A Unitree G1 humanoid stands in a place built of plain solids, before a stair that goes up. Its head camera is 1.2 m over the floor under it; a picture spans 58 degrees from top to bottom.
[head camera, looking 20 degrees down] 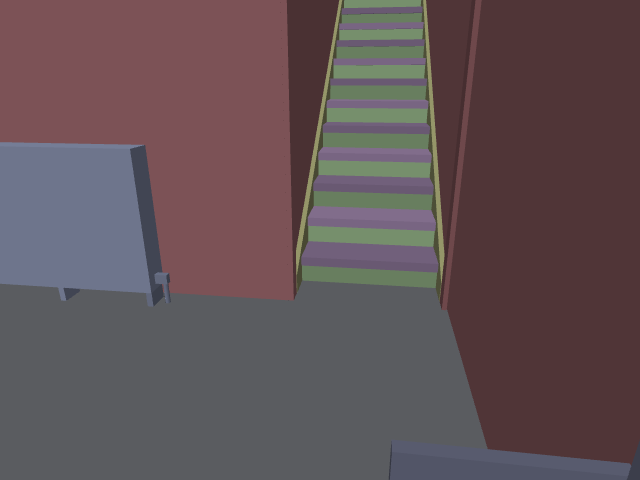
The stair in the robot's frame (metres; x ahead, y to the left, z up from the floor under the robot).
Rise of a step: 0.18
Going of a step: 0.27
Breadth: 0.84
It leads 8 degrees to the right of straight ahead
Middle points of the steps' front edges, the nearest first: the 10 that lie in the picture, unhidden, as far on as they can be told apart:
2.46 -0.30 0.17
2.72 -0.33 0.35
2.99 -0.37 0.53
3.25 -0.40 0.70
3.51 -0.44 0.88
3.77 -0.47 1.05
4.04 -0.51 1.23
4.30 -0.54 1.41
4.56 -0.58 1.58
4.82 -0.61 1.76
